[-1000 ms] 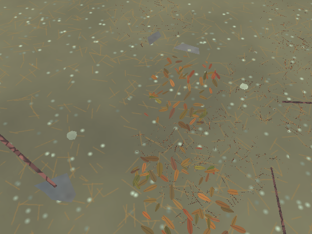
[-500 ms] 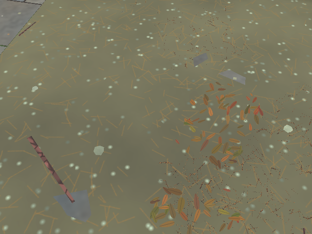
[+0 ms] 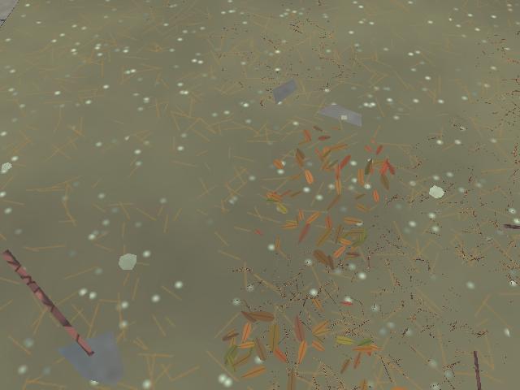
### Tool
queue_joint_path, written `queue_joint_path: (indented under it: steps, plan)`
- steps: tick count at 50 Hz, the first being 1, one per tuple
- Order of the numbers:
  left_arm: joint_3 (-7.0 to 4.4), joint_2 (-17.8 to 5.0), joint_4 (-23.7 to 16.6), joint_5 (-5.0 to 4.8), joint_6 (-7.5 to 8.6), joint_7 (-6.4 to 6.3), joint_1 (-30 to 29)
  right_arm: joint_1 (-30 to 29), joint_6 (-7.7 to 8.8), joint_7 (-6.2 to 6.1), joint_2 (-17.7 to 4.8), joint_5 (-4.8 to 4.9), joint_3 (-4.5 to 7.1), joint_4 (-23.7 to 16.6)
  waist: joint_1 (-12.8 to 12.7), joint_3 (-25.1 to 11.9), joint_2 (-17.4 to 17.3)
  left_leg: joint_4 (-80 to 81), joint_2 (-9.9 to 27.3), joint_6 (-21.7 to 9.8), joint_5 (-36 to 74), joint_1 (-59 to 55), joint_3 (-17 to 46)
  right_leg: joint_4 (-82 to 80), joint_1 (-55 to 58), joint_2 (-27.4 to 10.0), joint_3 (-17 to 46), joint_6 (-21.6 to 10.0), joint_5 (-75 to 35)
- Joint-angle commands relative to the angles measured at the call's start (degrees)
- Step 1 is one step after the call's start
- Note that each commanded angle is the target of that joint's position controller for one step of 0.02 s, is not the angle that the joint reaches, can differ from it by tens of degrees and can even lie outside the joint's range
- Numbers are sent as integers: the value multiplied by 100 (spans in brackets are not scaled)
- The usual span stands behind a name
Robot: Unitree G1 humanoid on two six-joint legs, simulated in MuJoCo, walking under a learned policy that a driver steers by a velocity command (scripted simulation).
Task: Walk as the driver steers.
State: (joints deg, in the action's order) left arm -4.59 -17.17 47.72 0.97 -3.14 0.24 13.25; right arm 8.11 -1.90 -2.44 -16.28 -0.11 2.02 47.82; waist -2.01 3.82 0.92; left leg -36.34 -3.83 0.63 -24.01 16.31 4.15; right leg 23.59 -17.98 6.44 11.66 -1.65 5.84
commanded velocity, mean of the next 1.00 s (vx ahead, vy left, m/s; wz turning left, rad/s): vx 0.23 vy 0.00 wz -0.08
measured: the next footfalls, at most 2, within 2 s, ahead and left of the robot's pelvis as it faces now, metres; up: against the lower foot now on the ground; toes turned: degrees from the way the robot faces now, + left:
left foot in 0.04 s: +0.04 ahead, +0.10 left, +0.00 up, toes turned -7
right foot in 0.52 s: -0.02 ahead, -0.10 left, +0.00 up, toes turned -15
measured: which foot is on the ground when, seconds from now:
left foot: up 0.00-0.02, down 0.04-0.50, up 0.52-0.96, down 0.98-1.00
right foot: down 0.00-0.04, up 0.06-0.50, down 0.52-1.00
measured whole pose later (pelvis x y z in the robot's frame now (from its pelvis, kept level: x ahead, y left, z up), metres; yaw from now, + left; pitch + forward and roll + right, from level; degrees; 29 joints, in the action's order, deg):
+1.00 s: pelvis +0.19 -0.03 -0.03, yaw -1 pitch +1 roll +0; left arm -0.6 -13.0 55.8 1.5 3.2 -1.4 23.7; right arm 4.6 1.2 3.2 -14.3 -2.4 2.2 43.6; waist -1.4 4.2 0.1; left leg -34.6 -3.9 -9.3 -8.9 27.9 -7.1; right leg 34.6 5.3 -2.3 -13.5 -1.2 26.5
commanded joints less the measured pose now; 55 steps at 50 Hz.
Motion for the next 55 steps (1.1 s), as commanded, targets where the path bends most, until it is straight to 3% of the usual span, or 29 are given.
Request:
queue_joint_path:
  steps: [1, 2, 3, 4, 5, 6, 7, 12, 16, 20, 22, 24, 25, 26, 27, 28, 30, 32, 39, 43, 45, 47, 49, 50, 51, 52, 53, 54, 55]
  plan:
    - [-209, -829, -446, -53, -20, 11, -458, 954, 137, -79, -482, -8, 107, -106, 500, -641, 695, 1679, -64, -222, 754, -1168, -119, -512, -221, -992, 1573, -407, 887]
    - [-145, -566, -505, -93, -8, 0, -291, 901, 163, -138, -928, -89, 198, -158, 354, -527, -176, 2502, 873, -428, 129, -1440, 886, 230, -812, -481, 1083, -64, 1946]
    - [-108, -314, -571, -136, 34, -37, -78, 390, 146, -138, -1464, -132, 288, -437, 185, -474, -1393, 2978, 2361, -950, -362, -1217, 2562, 1740, -1449, 493, -285, 153, 2432]
    - [-200, -790, -483, 58, 41, -83, -179, 184, 124, -84, -1343, -226, 278, -455, 171, -240, -863, 2817, 2597, -1348, 125, -210, 2377, 2875, -1219, 17, -423, 193, 2469]
    - [-242, -841, -386, 52, 32, -55, -62, -84, 145, -55, -891, -205, 156, -552, -41, -123, -585, 2669, 2245, -1325, 730, 100, 1894, 3461, -929, -70, -390, 155, 2184]
    - [-240, -767, -266, 65, 0, -13, 138, -319, 165, -35, -633, -161, 87, -609, -187, -27, -548, 2529, 1843, -1160, 1197, 115, 1257, 3890, -921, -106, -463, 167, 1874]
    - [-240, -736, -201, 74, -45, 31, 274, -391, 183, -39, -578, -141, 64, -678, -230, -109, -729, 2408, 1584, -1042, 1557, -135, 833, 4205, -1018, -124, -561, 207, 1674]
    - [-137, -586, -386, 23, -118, 166, -223, 553, 205, -50, -714, -120, 127, -538, 314, -295, -816, 1894, 1701, -1252, 3371, -1573, 356, 3835, -1620, -324, -854, 519, 1761]
    - [-69, -477, -555, -27, -158, 218, -478, 786, 204, 1, -822, -143, 201, -476, 469, -403, -954, 1719, 1907, -1334, 3736, -1808, 216, 3032, -1290, -442, -1020, 497, 2044]
    - [26, -400, -719, 16, -135, 284, -774, 874, 238, 156, -956, -210, 273, -408, 604, -332, -1124, 2351, 1921, -1328, 318, -1270, 429, 1963, -590, -462, -1295, 174, 2213]
    - [67, -361, -705, 6, -68, 275, -734, 836, 242, 239, -974, -223, 297, -366, 521, -155, -1057, 2463, 1946, -1293, -65, -895, 452, 1307, -67, -404, -1458, -31, 2253]
    - [168, -56, -364, 40, 88, 193, -42, 767, 227, 309, -809, -126, 256, -243, 65, -107, -711, 2082, 1676, -1124, 213, -113, 156, -256, 1403, -285, -1638, -297, 1204]
    - [144, -163, -93, 83, 188, 119, 554, 739, 240, 305, -590, -84, 196, -214, -202, -241, -383, 1515, 1395, -913, 251, 620, -112, -695, 2539, -391, -1438, -363, 946]
    - [67, -606, 60, 205, 300, 40, 1244, 581, 269, 335, -59, -87, 43, -382, -491, -565, 863, -182, 794, -619, -509, 1607, -755, -1414, 3505, -1819, 333, -487, 2244]
    - [-129, -1421, 22, 115, 337, -39, 1281, 312, 282, 308, -104, -156, 44, -618, -513, -69, 1384, -1081, 225, -484, -941, 2811, -904, -1767, 3044, -2999, 1861, -1033, 2766]
    - [-94, -1164, 57, 139, 368, -95, 1133, 43, 284, 305, -640, -149, 181, -625, -535, 402, 653, -1696, 524, -559, -583, 2776, -65, -1757, 2396, -2940, 1531, -1234, 2831]
    - [106, -541, -105, 99, 487, -100, 315, 629, 330, 439, -701, 3, 263, -263, 40, 600, 629, -1925, 554, -552, 326, 2607, 205, -1918, 2149, -2236, 422, -770, 2244]
    - [173, -331, -111, 81, 626, -125, 259, 834, 296, 469, -608, -114, 275, -41, 127, 380, 549, -2298, 547, -445, 897, 2450, 63, -1835, 2175, -1939, -404, -574, 828]
    - [230, -192, 247, 59, 797, -66, 803, -63, 261, 591, -158, -172, 151, -395, 21, 550, 395, -1836, 567, -205, 1749, 2888, -430, -1711, 2003, -1808, -1593, -592, -1557]
    - [237, -329, 463, 29, 829, -128, 1025, -710, 271, 694, 59, -185, 3, -738, -69, 574, 374, -511, 519, -415, 1942, 2256, -1076, -1562, 2073, -1889, -2013, -504, -2700]
    - [226, -470, 530, 35, 822, -174, 1023, -531, 257, 657, -16, -180, 16, -756, 94, 285, 453, -152, 235, -682, 1687, 1646, -1326, -977, 2370, -1961, -2218, -403, -4500]
    - [177, -681, 527, 69, 753, -243, 920, 224, 256, 598, -224, -196, 102, -576, 497, -287, 610, -98, -95, -973, 1170, 768, -1414, 305, 2541, -2073, -2350, -371, -6003]
    - [138, -809, 422, 60, 687, -216, 789, 1642, 330, 503, -613, -259, 304, -136, 1163, -1108, 374, 623, -222, -1333, 1052, -1270, -1005, 2643, 1595, -1959, -2402, -359, -4646]
    - [248, -327, 189, 3, 731, -123, 982, 1970, 309, 396, -1217, -300, 492, -94, 1065, -1610, -653, 902, 1214, -1900, 92, -2799, 1044, 4731, -197, -1379, -2400, -170, -944]
    - [238, -253, -168, -43, 792, -38, 881, 1674, 281, 412, -1528, -157, 567, -247, 769, -2136, -1200, 1773, 2390, -2656, 256, -3508, 4117, 6270, -1823, -288, -1455, -13, 2411]
    - [189, -516, -308, 22, 852, -12, 179, 1511, 256, 385, -1349, -24, 551, -182, 898, -1500, -375, 2058, 2186, -2452, 389, -3036, 3466, 6231, -2345, -703, -761, -84, 1802]
    - [222, -453, -383, -28, 923, 13, 144, 1234, 266, 339, -1086, -14, 478, -164, 643, -788, -165, 2196, 2083, -2244, 787, -2162, 2768, 5735, -2291, -955, -841, -103, 1318]
    - [222, -415, -306, -3, 932, 2, 233, 992, 299, 322, -824, -37, 409, -176, 374, -358, 167, 2309, 1785, -1981, 1408, -1424, 2230, 5170, -1985, -1156, -877, -79, 1170]
    - [228, -379, -299, 96, 841, -6, 311, 806, 348, 294, -700, -25, 360, -189, 170, -187, 165, 2357, 1492, -1845, 1941, -904, 1817, 4845, -1651, -1247, -864, 11, 1179]
Keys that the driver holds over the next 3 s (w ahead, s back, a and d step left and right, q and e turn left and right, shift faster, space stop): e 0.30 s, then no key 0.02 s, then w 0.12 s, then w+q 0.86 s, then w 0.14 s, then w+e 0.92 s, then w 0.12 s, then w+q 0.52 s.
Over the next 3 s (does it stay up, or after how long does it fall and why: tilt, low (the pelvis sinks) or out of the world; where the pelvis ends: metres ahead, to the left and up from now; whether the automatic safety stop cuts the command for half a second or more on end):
stays up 1.24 -0.08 0.00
